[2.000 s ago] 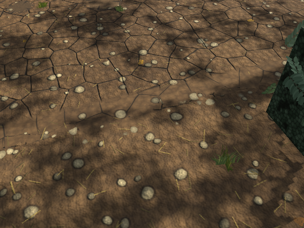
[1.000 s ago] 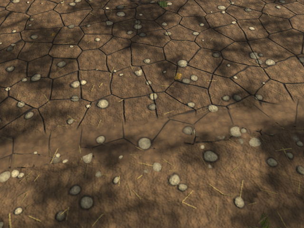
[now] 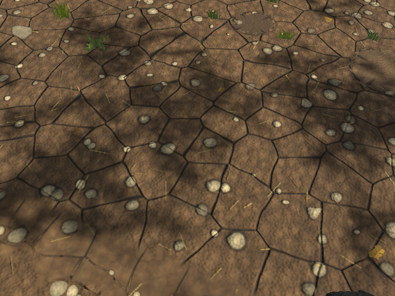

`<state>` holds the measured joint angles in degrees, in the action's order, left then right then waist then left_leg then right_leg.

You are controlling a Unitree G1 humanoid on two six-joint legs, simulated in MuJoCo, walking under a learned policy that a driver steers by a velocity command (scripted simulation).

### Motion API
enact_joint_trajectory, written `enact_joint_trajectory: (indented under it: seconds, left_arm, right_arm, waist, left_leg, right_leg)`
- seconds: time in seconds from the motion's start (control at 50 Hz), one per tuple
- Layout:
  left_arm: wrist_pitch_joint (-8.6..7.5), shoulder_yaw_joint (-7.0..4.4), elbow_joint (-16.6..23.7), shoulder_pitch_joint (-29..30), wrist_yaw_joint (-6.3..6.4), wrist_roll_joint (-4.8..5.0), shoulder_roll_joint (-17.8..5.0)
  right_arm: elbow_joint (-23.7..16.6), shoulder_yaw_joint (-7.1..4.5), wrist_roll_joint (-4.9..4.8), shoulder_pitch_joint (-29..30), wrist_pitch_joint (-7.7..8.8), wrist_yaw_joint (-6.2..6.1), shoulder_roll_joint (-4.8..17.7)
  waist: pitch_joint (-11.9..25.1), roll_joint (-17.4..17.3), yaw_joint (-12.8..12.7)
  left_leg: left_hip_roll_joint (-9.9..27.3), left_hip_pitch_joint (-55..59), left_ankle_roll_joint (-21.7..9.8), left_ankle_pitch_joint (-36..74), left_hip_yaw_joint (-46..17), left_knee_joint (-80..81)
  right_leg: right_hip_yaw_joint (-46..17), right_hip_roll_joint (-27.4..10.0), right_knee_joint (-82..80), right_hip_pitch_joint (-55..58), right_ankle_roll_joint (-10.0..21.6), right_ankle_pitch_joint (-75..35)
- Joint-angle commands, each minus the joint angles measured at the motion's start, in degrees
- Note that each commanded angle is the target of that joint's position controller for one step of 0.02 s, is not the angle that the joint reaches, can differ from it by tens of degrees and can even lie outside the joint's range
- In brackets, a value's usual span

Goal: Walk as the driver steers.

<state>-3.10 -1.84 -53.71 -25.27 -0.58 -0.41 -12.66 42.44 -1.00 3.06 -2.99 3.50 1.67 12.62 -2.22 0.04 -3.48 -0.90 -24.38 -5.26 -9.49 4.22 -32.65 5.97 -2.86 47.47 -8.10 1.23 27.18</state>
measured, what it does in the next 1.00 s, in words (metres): walks ahead, turning right: right foot, then left foot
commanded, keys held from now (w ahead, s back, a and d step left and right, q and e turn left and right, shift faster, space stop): w+e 0.76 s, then e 0.24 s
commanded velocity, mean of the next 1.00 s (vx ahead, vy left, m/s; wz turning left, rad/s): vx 0.45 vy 0.00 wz -0.43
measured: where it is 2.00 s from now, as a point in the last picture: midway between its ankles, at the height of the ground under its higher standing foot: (241, 277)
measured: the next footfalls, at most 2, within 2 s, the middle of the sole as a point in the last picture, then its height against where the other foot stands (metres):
right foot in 0.48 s outside the picture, level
left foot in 1.00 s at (236, 225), level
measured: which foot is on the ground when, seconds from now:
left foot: down 0.00-0.50, up 0.52-0.98, down 1.00-1.00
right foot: up 0.00-0.46, down 0.48-1.00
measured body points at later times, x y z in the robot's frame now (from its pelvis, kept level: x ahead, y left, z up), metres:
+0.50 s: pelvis +0.26 -0.03 -0.01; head +0.30 -0.04 +0.44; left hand +0.49 +0.16 -0.12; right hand +0.18 -0.27 -0.15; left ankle +0.08 +0.08 -0.71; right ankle +0.35 -0.11 -0.73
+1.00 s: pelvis +0.52 -0.09 -0.01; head +0.55 -0.10 +0.44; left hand +0.65 +0.17 -0.13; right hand +0.59 -0.39 -0.09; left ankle +0.67 -0.06 -0.73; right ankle +0.36 -0.11 -0.72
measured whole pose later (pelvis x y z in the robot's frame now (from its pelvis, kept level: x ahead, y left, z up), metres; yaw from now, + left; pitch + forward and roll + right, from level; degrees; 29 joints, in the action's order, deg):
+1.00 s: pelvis +0.52 -0.09 -0.01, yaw -32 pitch +1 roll -2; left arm -1.1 -4.7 -47.9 -23.7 0.6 0.0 -17.0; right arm 40.2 -0.1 1.9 -3.0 4.0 -0.6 14.7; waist -3.4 -1.4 -5.4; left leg -0.1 -26.4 -0.9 -0.6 -1.4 -28.7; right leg -10.8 9.9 34.8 -5.7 4.7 25.1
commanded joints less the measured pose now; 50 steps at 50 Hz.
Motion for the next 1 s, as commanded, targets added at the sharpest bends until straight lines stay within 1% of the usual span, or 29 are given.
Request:
enact_joint_trajectory:
  seconds: [0.02,0.04,0.08,0.14,0.22,0.3,0.36,0.4,0.44,0.46,0.48,0.5,0.52,0.54,0.56,0.58,0.6,0.62,0.64,0.68,0.72,0.76,0.82,0.88,0.92,0.94,0.96,0.98,1.0]
  left_arm:
    - [-0.82,-1.76,6.67,3.81,0.01,0.07,-7.27]
    - [-0.82,-1.56,5.94,3.79,-0.2,0.31,-6.2]
    - [0.74,-1.57,3.95,0.89,-0.69,-0.91,-4.97]
    - [1.97,-1.94,4.33,3.06,-1.63,-1.17,-4.1]
    - [2.25,-1.97,6.55,10.76,-1.91,-1.16,-3.67]
    - [1.87,-1.0,9.33,18.58,-2.56,-1.36,-2.46]
    - [1.69,-0.5,11.7,23.34,-3.04,-1.55,-2.31]
    - [1.67,-0.68,12.24,22.87,-2.98,-1.6,-2.86]
    - [1.78,-1.31,11.46,18.45,-2.47,-1.72,-4.15]
    - [1.59,-1.95,10.24,13.49,-2.19,-1.79,-5.3]
    - [1.09,-2.95,7.99,5.94,-1.77,-2.2,-6.94]
    - [0.97,-4.71,6.28,-1.92,-0.9,-2.82,-11.88]
    - [1.67,-6.34,7.63,1.68,-0.51,-1.6,-17.74]
    - [2.24,-6.33,7.85,1.27,-0.55,0.06,-17.16]
    - [2.24,-5.63,7.52,4.07,-0.03,0.13,-14.54]
    - [2.07,-4.74,7.09,5.84,0.18,0.04,-11.16]
    - [1.64,-4.21,7.16,7.76,0.43,0.13,-9.57]
    - [1.24,-3.79,7.61,9.45,0.57,0.24,-8.59]
    - [0.68,-3.65,7.7,9.31,0.47,0.4,-8.65]
    - [-0.2,-3.98,7.33,7.89,0.22,0.52,-10.27]
    - [-0.34,-4.23,7.22,6.07,0.19,0.44,-11.23]
    - [-0.19,-4.25,7.06,3.95,0.13,0.49,-11.17]
    - [0.33,-4.41,6.7,1.09,0.5,0.5,-11.73]
    - [1.28,-4.45,6.98,-0.39,1.04,0.04,-12.01]
    - [1.78,-4.52,7.9,1.02,1.46,-0.46,-12.16]
    - [1.79,-4.67,8.77,3.11,1.64,-0.58,-12.62]
    - [1.49,-4.81,9.5,5.17,1.6,-0.29,-13.17]
    - [0.9,-4.57,10.41,6.89,1.22,0.64,-12.4]
    - [0.45,-3.25,12.96,4.86,1.27,1.72,-7.63]
  right_arm:
    - [3.02,-3.8,-1.84,-17.27,-0.06,-1.53,11.31]
    - [2.83,-2.98,-1.66,-14.19,0.36,-1.29,8.23]
    - [3.22,-2.13,-1.95,-11.61,1.19,-1.47,5.29]
    - [4.97,-2.45,-2.24,-14.1,2.66,-1.66,6.26]
    - [6.73,-2.43,-2.08,-17.13,3.07,-1.87,6.06]
    - [8.03,-2.28,-2.19,-18.83,3.11,-2.32,6.39]
    - [9.83,-2.38,-2.02,-22.12,2.65,-2.97,7.25]
    - [10.35,-2.51,-1.8,-22.12,2.2,-3.37,8.33]
    - [10.43,-2.92,-1.59,-21.2,1.57,-3.82,10.18]
    - [10.27,-3.17,-1.4,-20.68,0.99,-3.88,11.05]
    - [9.81,-3.31,-1.65,-20.05,0.53,-3.77,11.57]
    - [8.01,-2.95,-1.85,-19.52,0.67,-3.47,10.32]
    - [3.96,-2.3,-2.71,-20.33,1.29,-2.27,5.27]
    - [2.59,-2.67,-1.92,-14.74,2.02,-1.89,8.93]
    - [1.39,-2.21,-2.46,-11.82,2.79,-1.63,7.72]
    - [1.77,-2.12,-2.57,-12.56,3.19,-1.74,7.58]
    - [1.49,-2.17,-1.66,-11.98,2.48,-1.78,7.3]
    - [1.9,-1.99,-0.7,-13.63,1.26,-1.69,6.85]
    - [1.85,-1.98,-0.22,-14.36,0.15,-1.48,6.54]
    - [0.98,-1.82,-0.09,-13.39,-1.19,-1.12,5.79]
    - [-0.89,-1.68,-0.19,-8.82,-1.55,-0.94,5.67]
    - [-2.63,-1.56,-0.4,-3.78,-1.59,-0.84,5.8]
    - [-4.3,-1.16,-1.01,0.64,-1.25,-0.9,5.48]
    - [-5.44,-0.83,-1.63,3.11,-0.67,-1.26,5.88]
    - [-5.25,-1.02,-1.76,1.19,-0.18,-1.64,7.2]
    - [-4.36,-1.38,-1.78,-2.17,0.14,-1.97,8.46]
    - [-3.16,-1.77,-1.66,-6.49,0.61,-2.44,9.61]
    - [-2.03,-2.19,-1.11,-12.65,1.64,-3.04,11.22]
    - [-2.32,-2.84,-0.36,-18.88,1.92,-3.8,15.56]
  waist:
    - [7.64,-4.85,7.63]
    - [4.67,-3.25,5.63]
    - [2.17,-4.89,2.62]
    - [0.59,-4.37,1.92]
    - [-2.14,-3.34,3.13]
    - [-3.57,-3.54,4.77]
    - [-4.45,-3.18,6.24]
    - [-3.21,-3.82,5.32]
    - [0.37,-5.8,3.01]
    - [3.44,-6.01,0.81]
    - [7.69,-4.54,-2.78]
    - [13.0,0.64,-6.16]
    - [16.81,15.91,-1.28]
    - [16.79,4.73,-3.59]
    - [9.67,1.75,-2.03]
    - [3.92,-2.54,0.8]
    - [1.89,-3.22,2.76]
    - [1.92,-2.41,4.43]
    - [2.4,-1.34,5.0]
    - [2.36,-0.28,5.33]
    - [1.04,0.9,4.14]
    - [0.11,2.09,2.25]
    - [0.64,3.09,0.39]
    - [2.51,4.41,-1.02]
    - [3.2,5.34,0.08]
    - [3.91,5.81,1.85]
    - [5.12,5.61,4.24]
    - [8.09,2.98,7.72]
    - [16.82,-6.2,8.32]
  left_leg:
    - [20.65,31.96,-10.2,3.73,-27.33,15.78]
    - [17.88,25.65,-7.71,6.2,-21.45,18.19]
    - [14.48,18.03,-4.65,7.74,-13.83,21.96]
    - [13.95,16.87,-4.52,11.54,-8.81,25.15]
    - [13.4,19.2,-3.98,14.19,-3.0,26.6]
    - [12.77,21.3,-2.73,19.72,2.68,25.96]
    - [14.22,26.84,-2.04,26.66,5.07,23.63]
    - [14.91,30.34,-1.19,39.89,6.95,18.72]
    - [15.4,32.82,-0.69,56.83,8.57,9.25]
    - [15.57,32.39,-0.8,59.28,8.88,0.72]
    - [14.77,27.91,-0.19,52.73,9.53,-11.29]
    - [12.67,15.55,1.27,32.84,9.85,-28.78]
    - [-2.04,-10.38,4.9,-19.12,5.82,-51.2]
    - [0.01,-17.01,4.28,-16.94,-6.47,-53.92]
    - [3.24,-19.21,3.97,-12.01,-7.29,-50.7]
    - [5.39,-16.34,4.11,-9.41,-6.71,-44.15]
    - [6.78,-13.34,4.75,-9.21,-7.12,-39.6]
    - [7.11,-9.84,5.56,-9.02,-6.93,-37.24]
    - [7.12,-8.19,6.26,-9.1,-6.57,-35.19]
    - [7.0,-8.4,7.48,-7.49,-5.2,-30.86]
    - [7.13,-10.74,8.47,-3.07,-4.38,-25.4]
    - [6.81,-12.81,8.97,1.82,-4.22,-19.03]
    - [4.14,-11.83,8.78,5.84,-3.64,-11.76]
    - [0.98,-9.01,7.73,6.27,-3.61,-6.84]
    - [-0.57,-4.16,6.57,4.32,-5.04,-1.87]
    - [-1.31,0.72,5.63,3.52,-5.69,1.43]
    - [-1.69,6.76,4.63,5.91,-5.61,5.73]
    - [2.48,17.39,2.92,15.47,-7.91,10.3]
    - [19.38,31.77,-0.52,38.68,-20.44,6.04]
  right_leg:
    - [-7.4,-0.78,23.39,-31.88,2.69,-3.39]
    - [-7.77,-2.12,19.69,-29.02,2.72,-6.49]
    - [-8.06,-2.83,16.3,-23.5,1.76,-9.32]
    - [-8.17,-2.41,15.64,-25.44,1.06,-14.31]
    - [-8.26,-2.47,9.84,-32.21,0.36,-22.38]
    - [-3.83,-1.55,-2.21,-30.54,0.89,-28.75]
    - [-0.31,-0.44,-8.76,-29.83,2.88,-27.02]
    - [1.84,1.9,-11.26,-26.63,4.96,-22.65]
    - [4.11,5.75,-11.57,-20.45,7.59,-16.19]
    - [4.15,7.6,-12.8,-14.91,9.1,-13.53]
    - [2.71,8.85,-17.37,-4.37,10.9,-14.62]
    - [-10.0,-0.18,-20.15,9.63,14.35,-10.17]
    - [-43.79,-15.96,-26.77,25.06,23.76,-13.62]
    - [-45.72,-16.37,-30.27,24.59,24.54,-17.6]
    - [-37.81,-15.62,-30.88,18.44,22.82,-20.59]
    - [-32.29,-13.15,-32.21,9.8,19.81,-26.8]
    - [-28.14,-9.93,-32.82,4.61,17.69,-30.38]
    - [-24.73,-7.62,-33.73,1.12,16.75,-33.06]
    - [-23.24,-6.5,-34.15,-0.54,16.56,-35.29]
    - [-21.02,-4.56,-34.91,-2.34,16.36,-37.35]
    - [-20.63,-3.32,-35.97,-2.89,15.33,-35.36]
    - [-21.0,-2.37,-35.95,-1.51,13.83,-33.79]
    - [-19.7,-1.43,-30.52,1.87,11.24,-50.74]
    - [-20.67,-1.05,-25.28,4.88,9.37,-57.13]
    - [-22.99,-0.9,-21.39,5.39,7.7,-56.79]
    - [-24.21,-0.52,-18.72,4.38,6.35,-56.81]
    - [-24.84,0.76,-14.27,3.31,4.96,-56.9]
    - [-23.54,3.7,-5.04,-1.05,3.24,-50.95]
    - [-17.64,7.73,11.36,-9.49,1.45,-20.8]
